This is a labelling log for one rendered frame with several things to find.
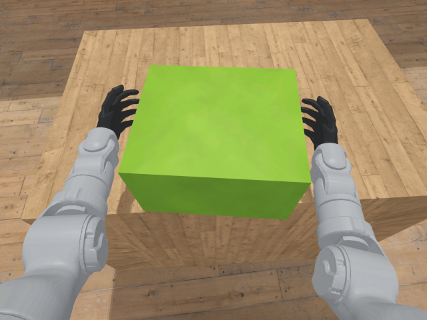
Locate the robot left hand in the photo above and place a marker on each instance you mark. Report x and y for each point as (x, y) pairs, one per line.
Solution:
(111, 114)

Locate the left robot forearm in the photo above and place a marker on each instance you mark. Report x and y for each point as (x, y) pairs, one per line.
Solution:
(89, 182)

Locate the pedestal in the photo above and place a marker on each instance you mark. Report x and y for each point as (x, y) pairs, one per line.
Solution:
(381, 122)

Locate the robot right hand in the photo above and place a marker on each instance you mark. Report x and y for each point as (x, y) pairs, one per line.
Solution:
(325, 130)

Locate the carton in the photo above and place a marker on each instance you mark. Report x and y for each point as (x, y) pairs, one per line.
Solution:
(225, 141)

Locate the robot left upper arm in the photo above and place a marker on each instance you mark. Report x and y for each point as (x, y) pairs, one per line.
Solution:
(61, 252)

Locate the robot right upper arm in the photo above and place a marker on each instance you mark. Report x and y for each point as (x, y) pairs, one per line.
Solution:
(360, 285)

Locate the right robot forearm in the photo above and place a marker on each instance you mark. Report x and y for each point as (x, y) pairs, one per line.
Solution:
(340, 217)

